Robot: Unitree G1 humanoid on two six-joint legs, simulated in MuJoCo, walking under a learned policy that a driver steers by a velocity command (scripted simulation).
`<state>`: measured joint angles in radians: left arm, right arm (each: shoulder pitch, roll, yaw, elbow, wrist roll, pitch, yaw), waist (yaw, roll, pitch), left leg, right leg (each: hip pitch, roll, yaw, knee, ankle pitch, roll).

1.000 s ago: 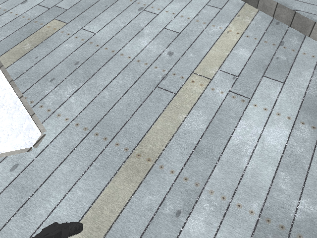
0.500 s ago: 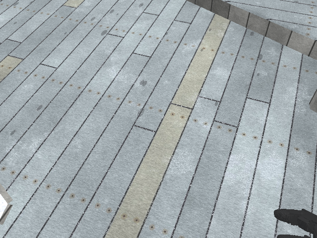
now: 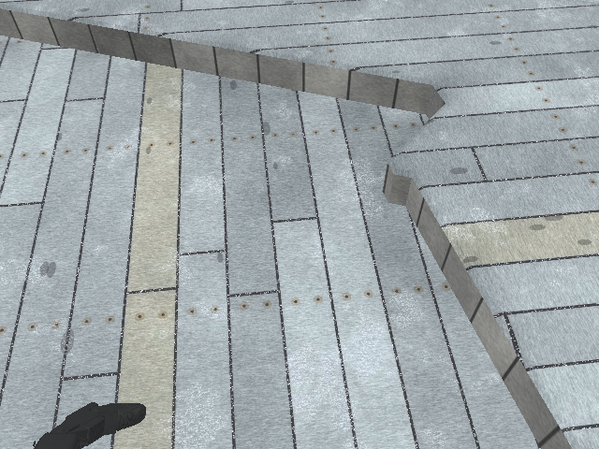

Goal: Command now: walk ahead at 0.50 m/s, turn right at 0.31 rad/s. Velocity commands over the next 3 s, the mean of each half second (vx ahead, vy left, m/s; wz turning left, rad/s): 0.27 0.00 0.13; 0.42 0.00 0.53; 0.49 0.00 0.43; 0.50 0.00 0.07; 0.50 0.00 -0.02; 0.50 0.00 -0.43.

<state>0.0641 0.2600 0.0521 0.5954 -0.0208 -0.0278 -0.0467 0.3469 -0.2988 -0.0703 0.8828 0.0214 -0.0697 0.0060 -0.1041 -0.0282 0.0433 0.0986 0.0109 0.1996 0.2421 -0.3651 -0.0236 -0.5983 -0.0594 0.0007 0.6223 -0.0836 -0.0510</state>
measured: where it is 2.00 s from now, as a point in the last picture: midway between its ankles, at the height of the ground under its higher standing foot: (124, 290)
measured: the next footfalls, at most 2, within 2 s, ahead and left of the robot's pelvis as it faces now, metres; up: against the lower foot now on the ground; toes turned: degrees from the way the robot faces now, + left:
right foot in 0.04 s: +0.19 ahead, -0.12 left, +0.00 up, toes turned -5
left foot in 0.60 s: +0.29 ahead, +0.14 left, +0.00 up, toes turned +15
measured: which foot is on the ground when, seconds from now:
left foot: down 0.00-0.04, up 0.06-0.58, down 0.60-1.00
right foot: up 0.00-0.02, down 0.04-0.60, up 0.62-1.00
